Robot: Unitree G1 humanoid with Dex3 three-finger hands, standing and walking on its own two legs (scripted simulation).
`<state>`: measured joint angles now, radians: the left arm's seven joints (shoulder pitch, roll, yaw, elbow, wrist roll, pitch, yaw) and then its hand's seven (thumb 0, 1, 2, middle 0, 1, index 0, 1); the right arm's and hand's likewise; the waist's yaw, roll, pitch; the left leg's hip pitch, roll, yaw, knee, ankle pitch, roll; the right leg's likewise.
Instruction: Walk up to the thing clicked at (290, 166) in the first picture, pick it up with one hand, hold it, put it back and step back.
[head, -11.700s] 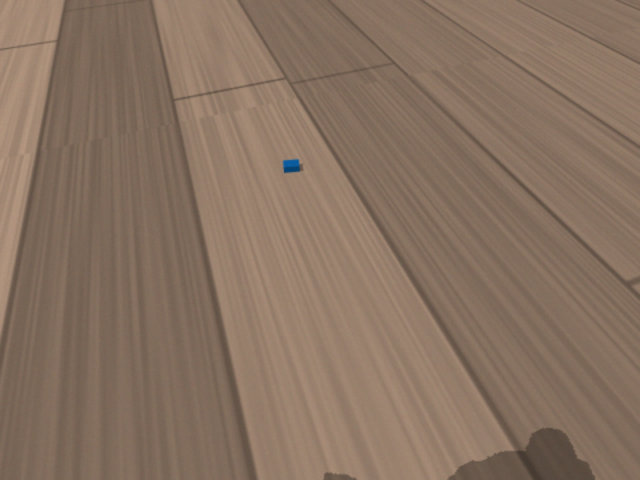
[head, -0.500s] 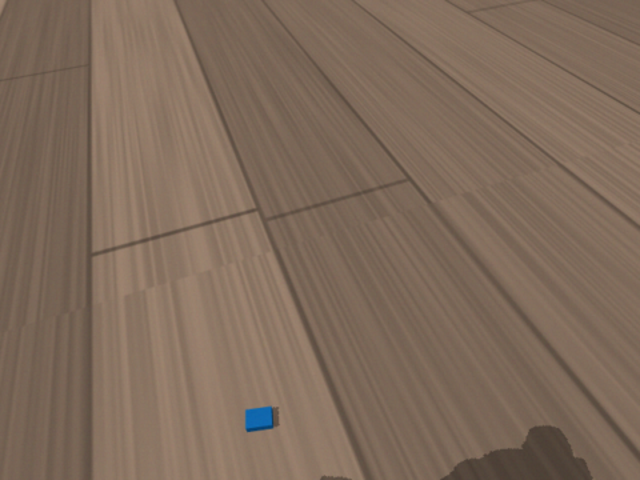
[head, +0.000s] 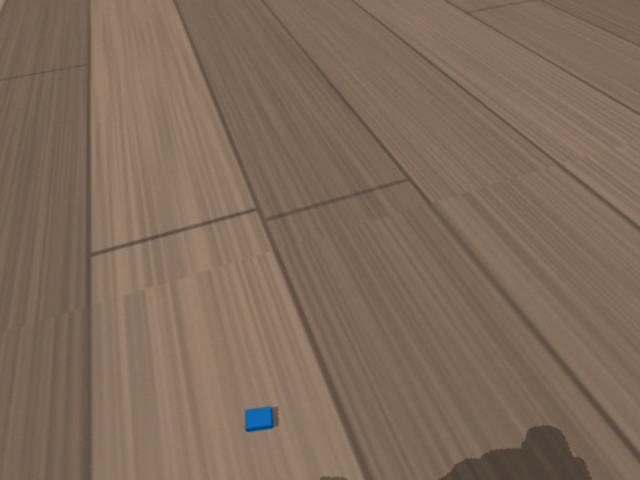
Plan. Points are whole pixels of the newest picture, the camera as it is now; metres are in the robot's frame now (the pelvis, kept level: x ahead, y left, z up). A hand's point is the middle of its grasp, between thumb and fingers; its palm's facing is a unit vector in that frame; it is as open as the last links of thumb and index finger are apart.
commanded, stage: rise first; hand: left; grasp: from above
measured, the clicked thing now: (258, 419) +0.43 +0.23 -0.77
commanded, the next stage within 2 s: none
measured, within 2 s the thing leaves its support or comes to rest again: neither
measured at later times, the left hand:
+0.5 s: hand out of the picture +0.13 +0.26 -0.20, palm faces -0.08 -0.91 -0.40, open 12.5 cm
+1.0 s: hand out of the picture +0.12 +0.27 -0.26, palm faces -0.23 -0.82 -0.52, open 13.4 cm
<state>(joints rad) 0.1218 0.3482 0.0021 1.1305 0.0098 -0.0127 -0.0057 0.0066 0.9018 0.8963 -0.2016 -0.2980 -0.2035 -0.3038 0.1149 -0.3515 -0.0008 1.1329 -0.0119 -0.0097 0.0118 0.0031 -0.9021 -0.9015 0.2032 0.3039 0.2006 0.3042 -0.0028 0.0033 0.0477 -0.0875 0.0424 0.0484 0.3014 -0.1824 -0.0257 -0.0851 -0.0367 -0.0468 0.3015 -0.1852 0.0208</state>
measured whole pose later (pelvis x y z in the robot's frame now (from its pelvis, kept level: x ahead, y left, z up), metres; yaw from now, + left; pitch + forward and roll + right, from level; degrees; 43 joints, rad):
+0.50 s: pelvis -0.01 +0.01 -0.04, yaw +0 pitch +11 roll -1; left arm 0.06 0.31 0.15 0.85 0.18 0.11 0.01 0.00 -0.20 0.89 -0.20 -0.87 -0.20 -0.88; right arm 0.25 -0.24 -0.03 0.68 0.02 -0.06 0.00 0.01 -0.89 -0.90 0.20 0.30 0.20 0.30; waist -0.03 0.00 -0.04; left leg -0.60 0.05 0.03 0.79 -0.39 -0.01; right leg -0.58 -0.05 -0.04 0.77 -0.37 0.03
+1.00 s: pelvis -0.03 +0.01 -0.12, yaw +1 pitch +21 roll -2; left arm 0.20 0.33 0.12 0.49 0.33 0.18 0.02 0.00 -0.42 0.85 -0.24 -0.90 -0.23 -0.91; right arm 0.17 -0.24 -0.03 0.55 0.00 -0.17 -0.01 0.01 -0.91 -0.90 0.20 0.30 0.20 0.30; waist -0.03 0.01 -0.13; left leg -1.07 0.06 -0.02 1.27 -0.57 -0.01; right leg -1.04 -0.05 -0.06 1.23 -0.56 0.02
